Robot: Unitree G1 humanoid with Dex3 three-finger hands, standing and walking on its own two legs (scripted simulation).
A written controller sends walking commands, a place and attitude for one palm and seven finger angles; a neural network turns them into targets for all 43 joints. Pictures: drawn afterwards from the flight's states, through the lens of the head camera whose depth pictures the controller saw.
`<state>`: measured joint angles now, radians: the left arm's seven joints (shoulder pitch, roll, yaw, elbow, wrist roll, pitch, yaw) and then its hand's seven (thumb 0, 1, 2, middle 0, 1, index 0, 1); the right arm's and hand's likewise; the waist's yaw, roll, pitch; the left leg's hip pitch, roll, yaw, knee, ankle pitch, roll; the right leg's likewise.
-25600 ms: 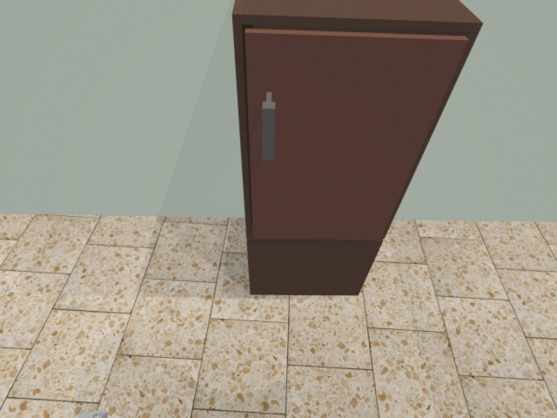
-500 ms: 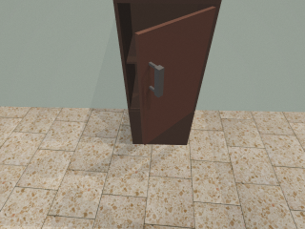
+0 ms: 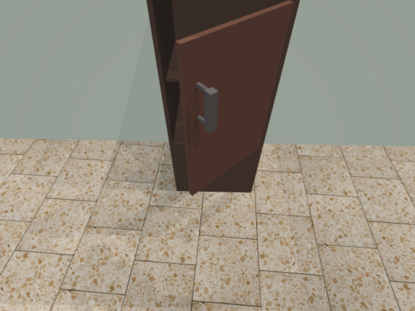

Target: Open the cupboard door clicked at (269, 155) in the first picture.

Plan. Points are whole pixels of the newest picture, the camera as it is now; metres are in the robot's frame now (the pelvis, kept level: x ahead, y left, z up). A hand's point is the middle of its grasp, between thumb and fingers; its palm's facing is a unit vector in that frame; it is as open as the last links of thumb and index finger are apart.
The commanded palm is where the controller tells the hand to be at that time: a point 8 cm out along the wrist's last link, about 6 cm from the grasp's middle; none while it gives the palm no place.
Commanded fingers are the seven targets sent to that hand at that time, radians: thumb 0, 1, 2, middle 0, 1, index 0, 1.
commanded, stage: look to check the result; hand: left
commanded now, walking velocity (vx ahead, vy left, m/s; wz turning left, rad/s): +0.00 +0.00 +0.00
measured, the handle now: (205, 107) +0.58 +0.04 +0.07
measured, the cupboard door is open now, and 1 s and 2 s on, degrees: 42 42 42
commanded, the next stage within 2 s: walk to a spot facing it in 0.42 s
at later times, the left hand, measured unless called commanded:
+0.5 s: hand out of the picture +0.01 +0.14 -0.18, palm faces +0.06 -0.99 -0.16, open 7.3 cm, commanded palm none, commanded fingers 0.00 0.90 0.90 -0.20 -0.30 -0.20 -0.30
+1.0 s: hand out of the picture +0.08 +0.17 -0.17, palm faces -0.11 -0.96 -0.27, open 7.3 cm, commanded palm none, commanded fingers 0.00 0.90 0.90 -0.20 -0.30 -0.20 -0.30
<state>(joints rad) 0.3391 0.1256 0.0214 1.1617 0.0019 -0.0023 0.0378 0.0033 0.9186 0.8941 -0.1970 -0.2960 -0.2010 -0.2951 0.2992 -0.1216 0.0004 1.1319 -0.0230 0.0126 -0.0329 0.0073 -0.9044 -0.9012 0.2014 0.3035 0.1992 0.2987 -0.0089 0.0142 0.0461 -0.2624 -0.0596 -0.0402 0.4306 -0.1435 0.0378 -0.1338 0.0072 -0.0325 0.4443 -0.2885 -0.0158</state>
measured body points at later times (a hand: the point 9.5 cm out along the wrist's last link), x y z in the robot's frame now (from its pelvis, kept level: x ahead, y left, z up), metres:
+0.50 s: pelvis +0.03 -0.01 +0.00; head +0.04 -0.01 +0.45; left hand +0.01 +0.19 -0.16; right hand +0.02 -0.23 -0.16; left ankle +0.05 +0.09 -0.74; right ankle -0.03 -0.11 -0.74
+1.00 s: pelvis +0.01 -0.03 -0.01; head +0.06 -0.06 +0.43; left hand +0.09 +0.22 -0.15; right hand +0.02 -0.28 -0.18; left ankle +0.06 +0.09 -0.74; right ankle -0.03 -0.11 -0.73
